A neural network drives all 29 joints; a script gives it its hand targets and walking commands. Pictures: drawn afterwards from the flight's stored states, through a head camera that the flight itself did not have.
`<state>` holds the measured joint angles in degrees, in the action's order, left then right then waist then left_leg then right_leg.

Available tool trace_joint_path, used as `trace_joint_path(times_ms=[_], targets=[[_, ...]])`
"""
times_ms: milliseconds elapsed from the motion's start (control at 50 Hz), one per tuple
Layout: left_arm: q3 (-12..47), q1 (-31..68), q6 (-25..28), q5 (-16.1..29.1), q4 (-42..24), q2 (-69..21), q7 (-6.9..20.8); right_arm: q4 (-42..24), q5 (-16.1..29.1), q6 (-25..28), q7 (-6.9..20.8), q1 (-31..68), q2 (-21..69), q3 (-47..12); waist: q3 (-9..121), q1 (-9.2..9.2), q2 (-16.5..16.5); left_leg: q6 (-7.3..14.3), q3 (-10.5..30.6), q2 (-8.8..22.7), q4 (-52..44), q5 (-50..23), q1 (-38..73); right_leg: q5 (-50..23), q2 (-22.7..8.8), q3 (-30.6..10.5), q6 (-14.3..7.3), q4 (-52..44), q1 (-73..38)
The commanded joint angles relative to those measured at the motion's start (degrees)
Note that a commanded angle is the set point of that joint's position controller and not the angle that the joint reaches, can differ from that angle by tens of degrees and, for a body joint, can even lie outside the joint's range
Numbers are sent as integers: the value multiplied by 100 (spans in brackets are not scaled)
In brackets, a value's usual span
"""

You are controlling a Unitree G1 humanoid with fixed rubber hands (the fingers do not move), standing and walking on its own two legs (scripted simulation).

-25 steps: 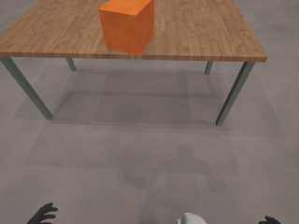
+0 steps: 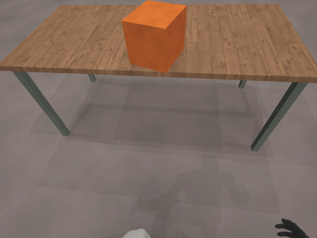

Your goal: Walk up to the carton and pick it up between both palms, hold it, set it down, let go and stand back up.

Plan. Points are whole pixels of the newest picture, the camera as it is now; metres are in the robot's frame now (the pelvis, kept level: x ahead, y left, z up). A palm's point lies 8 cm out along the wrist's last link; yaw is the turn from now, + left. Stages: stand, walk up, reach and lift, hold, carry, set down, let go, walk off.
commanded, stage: walk up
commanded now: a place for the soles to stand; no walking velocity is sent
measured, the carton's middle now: (156, 36) +0.91 +0.04 +0.03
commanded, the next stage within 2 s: none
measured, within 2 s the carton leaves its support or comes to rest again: neither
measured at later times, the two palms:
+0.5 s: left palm (30, 231) +0.14 +0.34 -0.04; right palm (286, 203) +0.21 -0.32 -0.09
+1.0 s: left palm (41, 177) +0.29 +0.39 -0.07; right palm (261, 172) +0.30 -0.28 -0.08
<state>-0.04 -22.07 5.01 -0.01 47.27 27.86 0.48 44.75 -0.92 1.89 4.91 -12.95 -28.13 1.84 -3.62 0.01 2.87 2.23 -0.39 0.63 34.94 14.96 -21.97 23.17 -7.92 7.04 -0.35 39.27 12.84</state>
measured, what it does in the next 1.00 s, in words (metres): walks ahead: right foot, then left foot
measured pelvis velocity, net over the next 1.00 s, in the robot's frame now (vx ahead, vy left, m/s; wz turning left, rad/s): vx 0.21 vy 0.05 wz -0.04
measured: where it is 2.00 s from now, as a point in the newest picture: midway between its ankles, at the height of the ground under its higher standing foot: (144, 199)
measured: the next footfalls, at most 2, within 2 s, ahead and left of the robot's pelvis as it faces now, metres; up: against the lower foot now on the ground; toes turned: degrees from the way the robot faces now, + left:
right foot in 0.32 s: +0.16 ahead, -0.12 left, +0.00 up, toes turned -6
left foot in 0.72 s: +0.25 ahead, +0.17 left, +0.00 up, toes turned +2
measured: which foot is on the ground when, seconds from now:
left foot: down 0.00-0.34, up 0.36-0.70, down 0.72-1.00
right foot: down 0.00-0.00, up 0.02-0.30, down 0.32-0.70, up 0.72-0.96, down 0.98-1.00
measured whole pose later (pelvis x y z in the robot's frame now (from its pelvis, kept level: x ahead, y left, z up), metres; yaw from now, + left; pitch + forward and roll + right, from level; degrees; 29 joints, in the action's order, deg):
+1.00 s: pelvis +0.21 +0.05 +0.00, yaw -2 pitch +0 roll +2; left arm 0.0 -17.6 6.0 0.0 48.5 27.7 0.4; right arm 44.9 -0.7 1.5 4.5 -13.5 -27.4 1.9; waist -2.9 -0.1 -0.1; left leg 1.7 -4.6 -0.3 35.6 19.7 -15.5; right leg 17.0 -3.5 1.0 -1.3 37.4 21.5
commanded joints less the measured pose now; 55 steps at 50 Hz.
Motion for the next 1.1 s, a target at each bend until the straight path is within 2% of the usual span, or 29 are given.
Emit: trace_joint_path(times_ms=[0,20,80,180,220,240,280,300,320,340,360,380,440,520,600,640,660,680,700,720,740,800,900,960,980,1000,1020,1040,1080], targets=[[-390,170,-64,40,-381,987,-63,-22,76,173,-214,-611,-1699,866,245,539,424,525,3591,1839,-2599,2630,1748,313,452,-705,-313,2552,2622],[-447,335,-81,42,-359,1152,-44,-43,120,159,-196,-467,-1673,829,-127,370,268,869,3293,1824,-2554,2571,1417,142,276,-880,-290,2449,2550],[-498,-53,-28,60,-31,1033,29,-137,65,198,-196,-116,-1134,604,-74,59,440,695,1715,1087,-2167,1234,1045,-312,99,-753,-200,1731,1880],[-525,539,-2,-14,-90,1000,77,-275,-4,131,-112,-249,-1156,567,-27,342,560,1101,1733,1185,-2103,1570,1087,9,262,-408,-67,680,1832],[-491,465,76,-16,-43,955,45,-329,11,95,-99,-271,-1200,587,301,377,687,1144,1361,1097,-1623,765,1530,-19,404,-175,-80,76,1515],[-480,443,120,-27,-55,900,33,-335,-1,62,-103,-278,-1179,608,383,326,550,1135,1429,1096,-1343,206,1681,-34,498,-218,-105,-324,1352],[-514,-289,259,-44,215,840,-82,-553,39,1,-97,42,-947,526,983,-174,-202,761,448,765,125,-1148,1144,-1410,728,143,-132,-1835,-420],[-623,-878,298,-99,360,1031,-148,-636,71,16,-116,149,-564,385,1311,-550,-753,399,121,409,1194,-1016,-75,-1622,159,-654,-337,-1841,-2015],[-849,-1188,316,-169,367,1768,-215,-848,32,36,-110,401,-128,248,1193,-761,-1773,-27,-245,-346,2297,899,-1884,-889,-1274,-3045,-932,-2212,-2694],[-882,-937,264,-89,356,2011,-189,-703,-37,-41,-140,548,-681,374,845,-660,-1168,24,450,-23,2593,1479,-2138,-650,-1881,-3888,-1514,-2236,-2270],[-824,-629,265,-8,178,1853,-199,-630,-9,-59,-145,383,-863,375,383,-412,-555,-27,606,176,2773,1314,-2232,-737,-1868,-3611,-1612,-2113,-1885],[-786,-596,250,-23,107,1724,-218,-575,-7,-44,-125,571,-849,368,31,-400,-459,-43,562,203,2772,1194,-2219,-1247,-1701,-3193,-1553,-2144,-1545],[-725,-442,238,-63,-7,1522,-182,-433,-13,-56,-22,425,-641,431,25,-271,-997,-155,287,232,1861,883,-1599,-2081,-933,-1736,-1192,-2047,-1266],[-754,-438,186,-55,-100,1537,-110,-430,54,-54,41,561,-490,423,79,-363,-1480,-199,-158,174,1058,440,-979,-2696,-653,-1093,-1114,-1830,-892],[-767,-26,105,-37,-263,1615,-86,-292,69,-15,41,471,-646,470,200,-198,-1658,-195,-278,138,84,413,-151,-1752,-692,-844,-1097,-1552,-512],[-663,103,25,18,-361,1412,-91,29,41,106,-34,-302,-765,557,708,298,-967,-58,-484,-74,-968,-176,1444,-2264,-512,-500,-886,-191,93],[-512,11,7,54,-324,994,-83,324,-30,156,-133,-948,-1059,713,1041,586,97,-43,-43,69,-1196,-174,2444,-1630,-260,-289,-700,1055,821],[-336,-153,-8,116,-521,473,-78,211,-96,213,-219,-956,-1503,818,934,478,1442,166,2063,1303,-1719,416,2993,362,388,-252,-380,2124,2126],[-302,-122,-65,83,-393,632,-116,76,-12,211,-266,-621,-1692,834,597,396,695,385,2926,1798,-2029,812,2517,537,599,-834,-296,2513,2625],[-380,120,-83,63,-391,1020,-129,-111,106,165,-244,-388,-1634,813,179,424,233,835,3057,2030,-2224,1672,1771,363,365,-983,-324,2403,2582],[-444,348,-60,79,-419,1222,-127,-46,103,130,-219,-208,-1594,765,-112,373,306,1012,2921,1926,-2231,1701,1458,303,282,-1083,-265,2351,2566],[-455,-188,-33,72,-24,1093,-33,-221,88,133,-200,66,-1058,528,1,144,654,863,1193,1119,-1927,700,1388,-123,257,-570,-135,1419,1923],[-462,283,104,-54,-125,946,-19,-371,12,68,-98,-163,-1289,577,138,294,675,1282,1400,1583,-1633,704,1076,174,392,-300,-116,283,1385],[-578,-778,281,3,267,963,-130,-584,-31,-38,-101,362,-695,453,771,-425,-105,617,-56,570,639,-863,284,-1631,585,-98,-146,-1617,-1099],[-779,-1233,323,-99,328,1332,-223,-715,14,7,-86,272,-281,303,1172,-683,-946,227,-195,128,1870,-488,-915,-1281,-288,-1588,-450,-1761,-2359],[-913,-1306,306,-117,287,2066,-244,-852,-10,-19,-83,435,-329,306,895,-704,-1966,-84,-116,-391,2479,1332,-2295,-1440,-1478,-3877,-1218,-2066,-2784],[-869,-983,259,-36,121,1947,-219,-685,-78,-84,-156,601,-884,404,622,-609,-1135,-10,373,128,2872,1651,-2359,-1254,-1803,-3996,-1609,-1947,-2121],[-810,-640,240,7,39,1856,-236,-670,26,-80,-165,585,-895,379,237,-410,-819,-83,460,301,2884,1428,-2314,-1467,-1641,-3440,-1671,-1865,-1729],[-737,-458,211,-24,-74,1662,-267,-569,14,-71,-123,497,-811,454,-89,-207,-581,-76,399,438,2439,1139,-1814,-2027,-1154,-2473,-1295,-1840,-898]])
